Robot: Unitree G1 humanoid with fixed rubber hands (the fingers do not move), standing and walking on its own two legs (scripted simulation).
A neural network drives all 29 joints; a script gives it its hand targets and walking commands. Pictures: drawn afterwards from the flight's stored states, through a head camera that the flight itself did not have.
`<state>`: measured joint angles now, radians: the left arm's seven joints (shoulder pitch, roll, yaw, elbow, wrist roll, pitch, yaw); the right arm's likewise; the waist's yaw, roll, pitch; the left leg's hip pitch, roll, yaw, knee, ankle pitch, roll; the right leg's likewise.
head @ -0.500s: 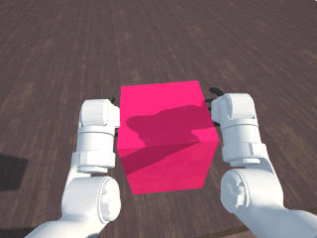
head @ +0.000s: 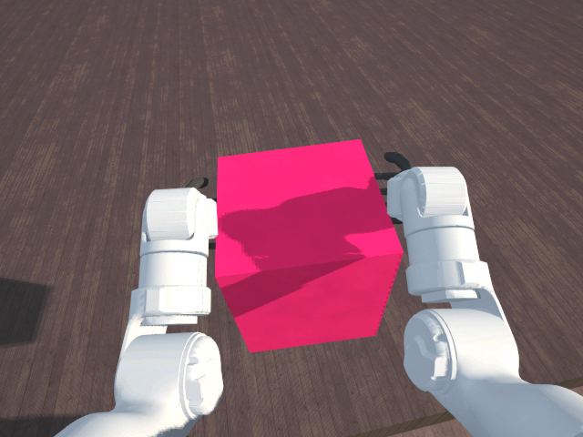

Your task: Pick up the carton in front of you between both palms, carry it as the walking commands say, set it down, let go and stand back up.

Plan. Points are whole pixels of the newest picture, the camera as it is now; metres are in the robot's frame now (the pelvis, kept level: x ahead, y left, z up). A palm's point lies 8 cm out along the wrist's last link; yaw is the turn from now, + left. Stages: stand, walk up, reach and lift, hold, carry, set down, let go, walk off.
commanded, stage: carry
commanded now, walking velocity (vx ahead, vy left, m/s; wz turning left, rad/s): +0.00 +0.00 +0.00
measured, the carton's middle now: (302, 252) +0.37 -0.01 +0.03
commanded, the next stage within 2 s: none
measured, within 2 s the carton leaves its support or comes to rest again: neither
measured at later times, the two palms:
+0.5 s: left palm (182, 216) +0.36 +0.15 +0.14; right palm (396, 198) +0.37 -0.13 +0.15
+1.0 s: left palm (176, 216) +0.36 +0.16 +0.14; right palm (390, 197) +0.37 -0.12 +0.15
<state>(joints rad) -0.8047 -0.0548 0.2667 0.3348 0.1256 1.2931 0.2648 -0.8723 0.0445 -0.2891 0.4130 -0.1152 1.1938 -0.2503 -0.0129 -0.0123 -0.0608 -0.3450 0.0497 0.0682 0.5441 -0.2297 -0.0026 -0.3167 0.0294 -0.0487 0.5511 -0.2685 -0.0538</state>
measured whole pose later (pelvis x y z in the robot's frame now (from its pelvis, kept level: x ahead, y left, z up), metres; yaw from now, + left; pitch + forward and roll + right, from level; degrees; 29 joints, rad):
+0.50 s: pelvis +0.00 +0.01 +0.00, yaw +0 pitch +1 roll +0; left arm -0.83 -0.04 0.26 0.37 0.11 1.31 0.29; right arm -0.85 0.05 -0.30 0.41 -0.11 1.19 -0.25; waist 0.00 -0.01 -0.06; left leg -0.33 0.05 0.07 0.56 -0.24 0.00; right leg -0.30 0.02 -0.05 0.55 -0.27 -0.04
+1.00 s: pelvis +0.00 +0.02 +0.00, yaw +0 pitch +2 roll +0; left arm -0.83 -0.05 0.26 0.37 0.12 1.30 0.29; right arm -0.85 0.05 -0.29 0.41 -0.10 1.18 -0.25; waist -0.01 -0.01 -0.07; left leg -0.34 0.03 0.08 0.55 -0.24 0.02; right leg -0.30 0.01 -0.04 0.54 -0.27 -0.03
